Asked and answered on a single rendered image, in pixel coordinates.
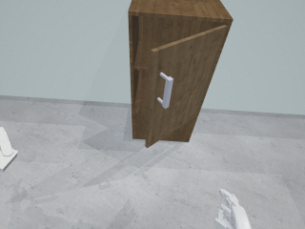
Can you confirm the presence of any robot right hand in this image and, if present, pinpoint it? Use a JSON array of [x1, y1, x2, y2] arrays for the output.
[[215, 188, 252, 229]]

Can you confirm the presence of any cupboard door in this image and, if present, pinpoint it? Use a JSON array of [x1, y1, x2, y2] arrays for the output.
[[145, 25, 228, 149]]

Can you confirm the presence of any handle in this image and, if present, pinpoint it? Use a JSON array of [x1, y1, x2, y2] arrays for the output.
[[157, 73, 173, 109]]

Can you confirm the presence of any robot left hand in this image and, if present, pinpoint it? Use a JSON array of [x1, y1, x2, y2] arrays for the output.
[[0, 127, 18, 173]]

